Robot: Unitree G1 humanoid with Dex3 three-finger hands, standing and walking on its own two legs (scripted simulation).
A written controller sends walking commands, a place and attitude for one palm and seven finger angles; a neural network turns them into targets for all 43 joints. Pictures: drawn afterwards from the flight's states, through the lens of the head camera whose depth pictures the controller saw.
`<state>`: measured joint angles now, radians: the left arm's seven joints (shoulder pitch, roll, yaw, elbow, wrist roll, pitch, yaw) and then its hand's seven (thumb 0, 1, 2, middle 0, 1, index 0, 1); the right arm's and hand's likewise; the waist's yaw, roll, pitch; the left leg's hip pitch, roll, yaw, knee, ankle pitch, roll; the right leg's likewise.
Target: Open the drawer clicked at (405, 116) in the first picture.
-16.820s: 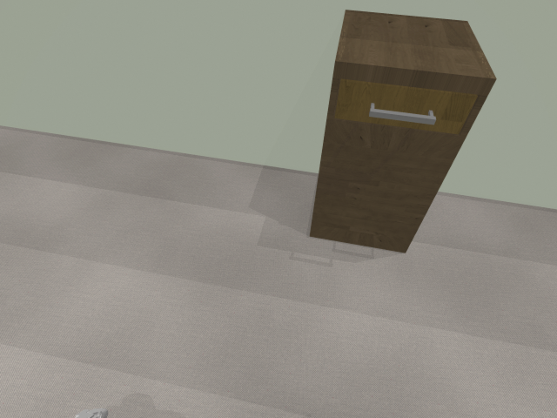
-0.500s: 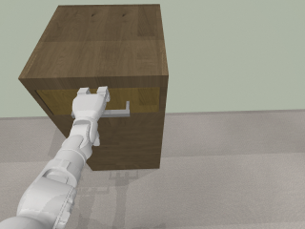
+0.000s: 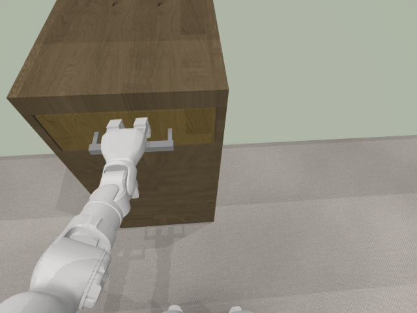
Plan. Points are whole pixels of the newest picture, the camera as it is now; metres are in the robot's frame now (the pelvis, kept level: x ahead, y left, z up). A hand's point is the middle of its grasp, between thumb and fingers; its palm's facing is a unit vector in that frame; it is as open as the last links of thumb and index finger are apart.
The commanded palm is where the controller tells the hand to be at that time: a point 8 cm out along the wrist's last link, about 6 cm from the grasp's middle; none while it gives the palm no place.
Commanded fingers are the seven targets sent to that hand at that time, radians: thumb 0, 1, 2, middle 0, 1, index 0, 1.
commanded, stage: lower the fingers behind the handle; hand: left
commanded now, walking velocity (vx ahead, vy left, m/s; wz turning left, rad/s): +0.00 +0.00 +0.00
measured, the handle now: (133, 140) +0.50 +0.16 -0.02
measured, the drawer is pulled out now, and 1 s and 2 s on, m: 0.00 0.00 0.00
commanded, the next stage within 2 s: close the thumb around the handle in 0.88 s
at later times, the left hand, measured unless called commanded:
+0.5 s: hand (134, 166) +0.44 +0.16 -0.04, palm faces -0.03 -0.02 -1.00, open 13.8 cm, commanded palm +0.42 +0.16 +0.02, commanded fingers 0.00 -0.50 0.30 -0.30 -1.20 -0.30 -1.20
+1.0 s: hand (132, 166) +0.44 +0.16 -0.04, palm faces -0.03 -0.04 -1.00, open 13.8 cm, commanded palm +0.42 +0.16 +0.02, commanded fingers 0.00 -0.39 0.35 -0.31 -1.21 -0.31 -1.21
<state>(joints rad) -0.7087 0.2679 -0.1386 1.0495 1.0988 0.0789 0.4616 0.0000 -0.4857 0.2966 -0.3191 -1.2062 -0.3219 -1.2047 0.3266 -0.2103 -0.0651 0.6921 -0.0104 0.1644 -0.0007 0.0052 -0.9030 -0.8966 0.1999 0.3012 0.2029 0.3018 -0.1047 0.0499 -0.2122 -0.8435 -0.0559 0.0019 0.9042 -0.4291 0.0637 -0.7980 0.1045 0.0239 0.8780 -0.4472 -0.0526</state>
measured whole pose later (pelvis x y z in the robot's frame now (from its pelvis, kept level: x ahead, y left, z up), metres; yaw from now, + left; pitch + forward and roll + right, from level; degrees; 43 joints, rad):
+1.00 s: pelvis -0.01 +0.00 -0.02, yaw +0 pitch +24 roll -2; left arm -0.70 0.28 -0.12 1.06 1.11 0.09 0.51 0.00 -0.49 0.30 -0.29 -1.20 -0.32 -1.20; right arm 0.32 -0.21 -0.06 0.69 -0.02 0.15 0.00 0.00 -0.90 -0.90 0.20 0.30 0.20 0.30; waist -0.11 0.05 -0.23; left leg -0.95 -0.05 0.00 1.00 -0.46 0.06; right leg -0.90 0.11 0.01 0.97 -0.48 -0.06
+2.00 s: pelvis +0.00 +0.00 -0.01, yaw -1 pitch +23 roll -2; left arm -0.64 0.26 -0.14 1.00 1.10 0.12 0.51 0.00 0.77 0.81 -0.32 -1.33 -0.36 -1.32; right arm 0.31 -0.21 -0.07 0.68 -0.02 0.17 0.01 0.01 -0.90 -0.90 0.20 0.30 0.20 0.30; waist -0.10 0.05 -0.23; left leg -0.91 -0.04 0.01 0.98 -0.46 0.06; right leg -0.86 0.12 0.03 0.94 -0.47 -0.05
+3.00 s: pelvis +0.00 -0.01 +0.00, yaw -2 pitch +19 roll +0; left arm -0.28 0.24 -0.17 0.66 1.09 0.13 0.52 0.01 0.78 0.80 -0.28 -1.35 -0.36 -1.28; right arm 0.31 -0.22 -0.07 0.66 -0.01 0.19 0.02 0.01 -0.90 -0.90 0.20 0.30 0.20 0.30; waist -0.06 0.05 -0.22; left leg -0.79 -0.04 0.03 0.90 -0.45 0.06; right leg -0.76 0.12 0.05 0.89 -0.46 -0.06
